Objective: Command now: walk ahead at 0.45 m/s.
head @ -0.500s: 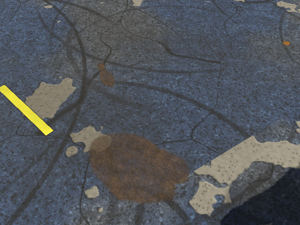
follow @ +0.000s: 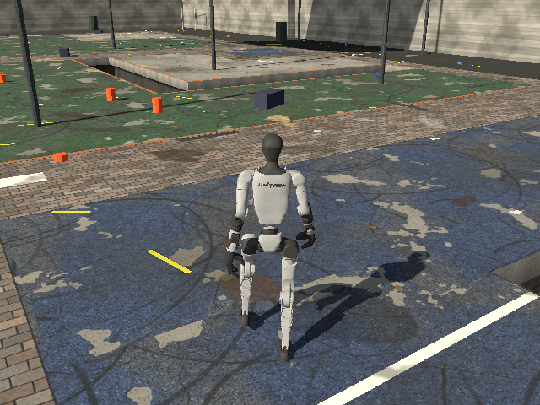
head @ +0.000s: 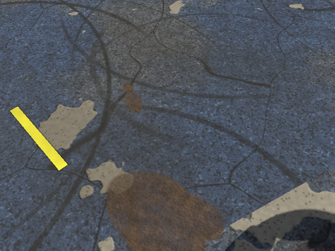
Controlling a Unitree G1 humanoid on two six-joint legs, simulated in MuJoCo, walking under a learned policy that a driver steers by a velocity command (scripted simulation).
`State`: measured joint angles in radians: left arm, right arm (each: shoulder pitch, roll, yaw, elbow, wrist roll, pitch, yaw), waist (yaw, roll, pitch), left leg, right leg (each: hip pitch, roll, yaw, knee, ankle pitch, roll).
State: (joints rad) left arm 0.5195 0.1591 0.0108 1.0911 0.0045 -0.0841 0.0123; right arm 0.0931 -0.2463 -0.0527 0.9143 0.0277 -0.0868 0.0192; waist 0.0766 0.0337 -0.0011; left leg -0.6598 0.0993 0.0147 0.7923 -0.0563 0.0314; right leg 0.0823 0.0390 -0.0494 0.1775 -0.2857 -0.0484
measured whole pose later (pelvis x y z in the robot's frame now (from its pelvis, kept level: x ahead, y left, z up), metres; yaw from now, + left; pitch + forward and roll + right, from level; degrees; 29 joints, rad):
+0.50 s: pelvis +0.29 +0.05 +0.01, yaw +0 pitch +1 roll +2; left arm 0.12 0.26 0.07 0.89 -0.01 -0.09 0.02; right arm 0.36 -0.23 -0.05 1.03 0.00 -0.10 0.01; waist -0.06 -0.04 0.00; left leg -0.07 -0.08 0.06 0.21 -0.16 0.07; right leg -0.69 -0.15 0.04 0.85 -0.04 -0.01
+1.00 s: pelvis +0.58 -0.03 +0.01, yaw +0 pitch +1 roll -1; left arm 0.34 0.22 0.05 0.97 0.01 -0.10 -0.02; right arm 0.14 -0.27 -0.07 0.93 0.01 -0.07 -0.01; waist 0.04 0.04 0.00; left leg -0.67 0.14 -0.04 0.95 -0.12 0.03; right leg -0.12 0.06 -0.07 0.25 -0.15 -0.07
